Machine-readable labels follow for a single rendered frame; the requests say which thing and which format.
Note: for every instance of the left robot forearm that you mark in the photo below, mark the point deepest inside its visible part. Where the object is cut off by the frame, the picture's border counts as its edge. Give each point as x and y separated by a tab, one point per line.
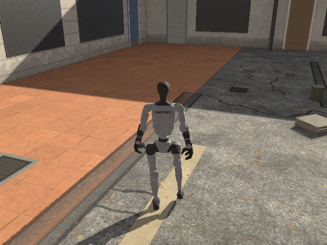
139	135

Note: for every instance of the robot left thigh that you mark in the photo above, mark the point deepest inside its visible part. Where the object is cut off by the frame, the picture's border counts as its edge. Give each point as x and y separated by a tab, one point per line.
151	155

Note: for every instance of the left robot hand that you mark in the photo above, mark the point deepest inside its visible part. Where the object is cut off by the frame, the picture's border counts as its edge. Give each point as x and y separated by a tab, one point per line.
136	146

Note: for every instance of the right robot forearm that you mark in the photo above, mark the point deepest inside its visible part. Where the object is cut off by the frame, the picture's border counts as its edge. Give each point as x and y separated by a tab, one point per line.
187	138

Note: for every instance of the right robot upper arm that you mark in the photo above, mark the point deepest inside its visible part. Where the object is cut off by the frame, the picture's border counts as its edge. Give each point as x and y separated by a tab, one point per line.
181	116

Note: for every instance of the right robot hand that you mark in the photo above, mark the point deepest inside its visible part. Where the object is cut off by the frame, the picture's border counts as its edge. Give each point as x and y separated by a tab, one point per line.
190	152

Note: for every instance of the left robot foot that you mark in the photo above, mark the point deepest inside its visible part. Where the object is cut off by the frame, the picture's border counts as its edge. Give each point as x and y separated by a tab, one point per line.
156	205

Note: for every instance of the left robot upper arm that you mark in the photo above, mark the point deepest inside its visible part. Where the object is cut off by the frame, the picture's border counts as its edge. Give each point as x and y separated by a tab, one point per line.
144	117

